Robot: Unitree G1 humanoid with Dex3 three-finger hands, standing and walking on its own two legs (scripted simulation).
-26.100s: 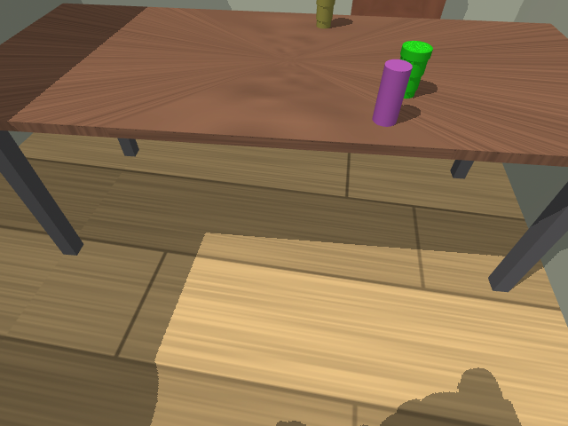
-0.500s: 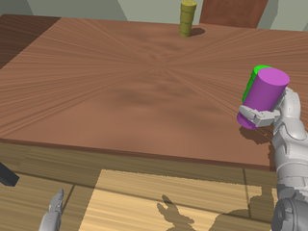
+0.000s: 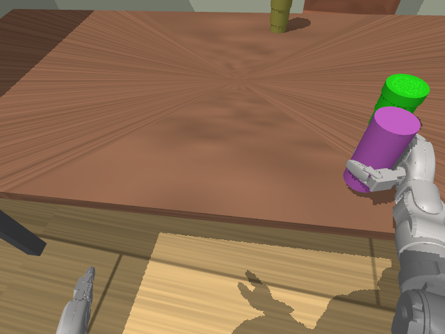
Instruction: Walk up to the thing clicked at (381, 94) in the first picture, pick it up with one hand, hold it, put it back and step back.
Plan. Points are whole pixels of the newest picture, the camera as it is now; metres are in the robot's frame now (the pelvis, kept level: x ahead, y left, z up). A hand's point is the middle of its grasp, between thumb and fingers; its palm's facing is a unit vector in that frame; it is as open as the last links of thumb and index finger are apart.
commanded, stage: lower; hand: right
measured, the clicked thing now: (376, 153) +0.44 -0.22 +0.09
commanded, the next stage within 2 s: loosen in 0.70 s
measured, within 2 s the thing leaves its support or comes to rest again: rests again in 0.52 s
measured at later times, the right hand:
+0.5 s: hand (369, 164) +0.45 -0.23 +0.05, palm faces +0.19 +0.98 +0.01, open 9.5 cm
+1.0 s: hand (367, 164) +0.45 -0.23 +0.04, palm faces +0.20 +0.98 +0.02, open 9.4 cm
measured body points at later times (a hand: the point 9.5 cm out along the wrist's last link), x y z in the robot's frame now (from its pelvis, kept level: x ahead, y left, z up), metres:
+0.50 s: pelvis -0.01 -0.01 -0.02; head +0.07 -0.03 +0.42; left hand +0.14 +0.26 -0.06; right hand +0.43 -0.28 +0.05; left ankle +0.03 +0.15 -0.71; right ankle +0.01 -0.14 -0.71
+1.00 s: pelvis -0.01 +0.00 -0.03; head +0.07 -0.02 +0.41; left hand +0.15 +0.27 -0.05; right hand +0.43 -0.28 +0.04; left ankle +0.03 +0.15 -0.71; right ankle +0.01 -0.14 -0.71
